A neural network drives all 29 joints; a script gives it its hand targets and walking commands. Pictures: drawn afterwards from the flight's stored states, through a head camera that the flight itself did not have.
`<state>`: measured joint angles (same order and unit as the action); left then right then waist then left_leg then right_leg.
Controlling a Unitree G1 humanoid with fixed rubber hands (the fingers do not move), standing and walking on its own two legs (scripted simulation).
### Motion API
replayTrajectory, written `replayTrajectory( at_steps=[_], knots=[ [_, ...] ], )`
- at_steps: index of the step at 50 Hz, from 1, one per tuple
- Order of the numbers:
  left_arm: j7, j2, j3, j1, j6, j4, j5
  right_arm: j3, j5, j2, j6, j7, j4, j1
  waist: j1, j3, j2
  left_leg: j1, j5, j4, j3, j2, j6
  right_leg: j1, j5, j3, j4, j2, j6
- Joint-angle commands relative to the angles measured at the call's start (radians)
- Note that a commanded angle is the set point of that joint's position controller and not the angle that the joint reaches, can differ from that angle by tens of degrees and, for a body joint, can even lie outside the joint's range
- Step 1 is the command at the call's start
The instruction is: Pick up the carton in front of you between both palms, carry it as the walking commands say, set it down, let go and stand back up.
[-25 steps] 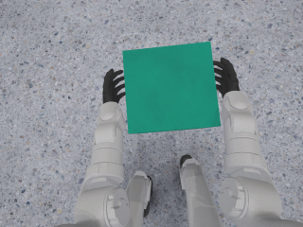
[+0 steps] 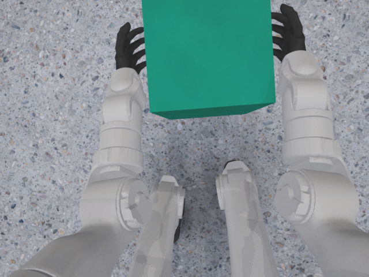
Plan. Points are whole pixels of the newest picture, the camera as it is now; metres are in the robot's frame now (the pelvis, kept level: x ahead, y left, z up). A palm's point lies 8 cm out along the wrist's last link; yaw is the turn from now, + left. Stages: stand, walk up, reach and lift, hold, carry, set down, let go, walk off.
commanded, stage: set down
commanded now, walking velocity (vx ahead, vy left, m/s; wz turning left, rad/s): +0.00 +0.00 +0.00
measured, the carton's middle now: (205, 68) +0.51 -0.08 -0.18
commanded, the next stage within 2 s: none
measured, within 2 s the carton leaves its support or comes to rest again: rests again in 1.02 s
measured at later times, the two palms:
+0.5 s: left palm (157, 73) +0.55 +0.04 -0.25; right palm (278, 60) +0.52 -0.26 -0.26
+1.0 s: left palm (159, 79) +0.55 +0.05 -0.31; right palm (271, 68) +0.51 -0.25 -0.30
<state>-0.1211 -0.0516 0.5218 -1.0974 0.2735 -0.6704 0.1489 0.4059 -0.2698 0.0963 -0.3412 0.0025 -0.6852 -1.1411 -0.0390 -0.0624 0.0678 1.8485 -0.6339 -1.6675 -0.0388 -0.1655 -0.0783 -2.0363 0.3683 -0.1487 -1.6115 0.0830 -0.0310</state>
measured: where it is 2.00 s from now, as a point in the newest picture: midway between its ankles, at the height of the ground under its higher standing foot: (206, 212)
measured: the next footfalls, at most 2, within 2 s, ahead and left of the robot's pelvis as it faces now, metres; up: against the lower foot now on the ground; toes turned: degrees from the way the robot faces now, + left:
none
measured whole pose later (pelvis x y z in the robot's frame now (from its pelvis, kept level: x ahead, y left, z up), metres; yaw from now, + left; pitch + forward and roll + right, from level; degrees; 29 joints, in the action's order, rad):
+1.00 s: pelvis -0.01 +0.01 -0.12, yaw +4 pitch +38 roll +2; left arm -0.23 0.15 0.21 -1.56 0.24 -0.97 -0.03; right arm 0.42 -0.12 0.36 -0.28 0.07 -0.94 -1.49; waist -0.14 0.42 0.08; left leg 2.11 -0.72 -2.15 -0.05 -0.24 -0.08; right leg -2.25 0.48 -0.07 -2.06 -0.02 -0.03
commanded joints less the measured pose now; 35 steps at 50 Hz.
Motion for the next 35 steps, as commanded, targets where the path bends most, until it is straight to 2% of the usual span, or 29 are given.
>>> replayTrajectory(
  at_steps=[1, 12, 24, 26, 28, 33, 35],
  knots=[
    [0.248, -0.841, -0.517, -0.734, -0.014, -0.01, -0.123, -0.447, 0.131, -0.881, 0.017, 0.203, -0.046, -0.572, -0.041, -1.109, -0.172, 0.039, 0.163, 0.126, 0.141, -0.071, 0.023, 1.158, -0.304, 0.151, 0.039, 0.033, -0.01],
    [0.192, -0.767, -0.491, -0.884, -0.022, -0.051, -0.129, -0.374, 0.147, -0.756, 0.024, 0.238, -0.112, -0.7, -0.079, -1.027, -0.116, 0.036, 0.151, -0.003, 0.146, -0.071, 0.02, 0.932, -0.294, 0.194, -0.111, 0.018, -0.004],
    [0.15, -0.678, -0.577, -1.049, -0.043, -0.038, -0.227, -0.38, 0.229, -0.621, 0.042, 0.265, -0.112, -0.863, -0.136, -1.011, -0.084, -0.007, 0.205, -0.173, 0.142, -0.063, 0.013, 0.852, -0.369, 0.208, -0.289, -0.005, -0.004],
    [0.146, -0.677, -0.59, -1.061, -0.045, -0.041, -0.229, -0.365, 0.241, -0.6, 0.048, 0.276, -0.11, -0.877, -0.151, -0.964, -0.022, -0.032, 0.245, -0.198, 0.146, -0.063, 0.009, 0.777, -0.392, 0.208, -0.301, -0.001, 0.006],
    [0.143, -0.682, -0.607, -1.064, -0.052, -0.041, -0.243, -0.357, 0.249, -0.584, 0.056, 0.284, -0.118, -0.873, -0.168, -0.932, 0.01, -0.017, 0.272, -0.217, 0.145, -0.062, 0.003, 0.775, -0.44, 0.2, -0.324, -0.004, 0.016],
    [0.142, -0.691, -0.654, -1.078, -0.061, -0.048, -0.276, -0.325, 0.258, -0.558, 0.065, 0.296, -0.139, -0.866, -0.211, -0.897, 0.049, -0.01, 0.294, -0.246, 0.134, -0.057, 0.003, 0.766, -0.479, 0.194, -0.355, -0.007, 0.029],
    [0.141, -0.694, -0.658, -1.068, -0.063, -0.062, -0.278, -0.316, 0.258, -0.556, 0.066, 0.302, -0.15, -0.855, -0.216, -0.883, 0.062, -0.028, 0.31, -0.252, 0.128, -0.055, 0.005, 0.728, -0.472, 0.198, -0.365, -0.008, 0.031]
  ],
)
